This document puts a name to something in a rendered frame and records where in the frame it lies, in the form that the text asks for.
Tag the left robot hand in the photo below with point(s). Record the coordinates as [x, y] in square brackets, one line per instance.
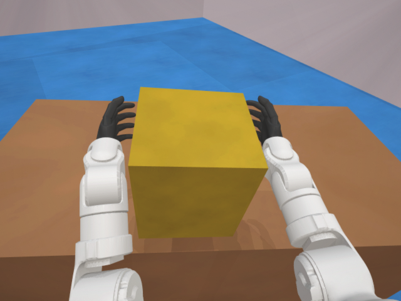
[108, 126]

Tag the robot left upper arm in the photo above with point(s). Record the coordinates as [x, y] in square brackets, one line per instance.
[111, 285]

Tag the right robot hand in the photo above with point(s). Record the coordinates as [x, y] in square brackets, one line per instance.
[268, 125]

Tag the pedestal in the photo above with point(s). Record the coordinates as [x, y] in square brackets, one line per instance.
[41, 167]

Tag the robot right upper arm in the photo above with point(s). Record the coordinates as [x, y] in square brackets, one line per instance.
[333, 273]

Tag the robot left forearm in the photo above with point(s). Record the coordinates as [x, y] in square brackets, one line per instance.
[104, 237]

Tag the robot right forearm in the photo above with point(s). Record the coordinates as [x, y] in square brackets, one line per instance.
[309, 224]

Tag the carton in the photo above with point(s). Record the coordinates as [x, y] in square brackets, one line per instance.
[195, 163]

